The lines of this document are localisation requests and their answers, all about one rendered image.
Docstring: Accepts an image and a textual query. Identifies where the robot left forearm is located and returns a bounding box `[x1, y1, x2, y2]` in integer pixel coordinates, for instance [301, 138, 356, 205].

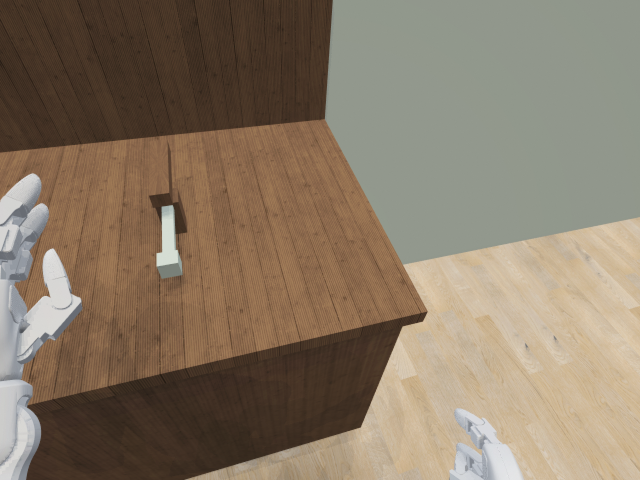
[0, 380, 41, 480]

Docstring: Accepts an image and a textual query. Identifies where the right robot hand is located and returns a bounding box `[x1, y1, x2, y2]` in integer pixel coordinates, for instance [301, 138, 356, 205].
[450, 408, 524, 480]

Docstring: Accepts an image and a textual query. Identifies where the left robot hand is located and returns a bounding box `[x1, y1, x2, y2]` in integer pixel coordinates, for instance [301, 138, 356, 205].
[0, 174, 82, 381]

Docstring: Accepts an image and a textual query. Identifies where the tap lever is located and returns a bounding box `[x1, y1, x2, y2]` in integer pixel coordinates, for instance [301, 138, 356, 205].
[157, 205, 182, 279]

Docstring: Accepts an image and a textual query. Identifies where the counter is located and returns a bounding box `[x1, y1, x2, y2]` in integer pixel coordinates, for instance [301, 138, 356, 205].
[0, 0, 428, 480]

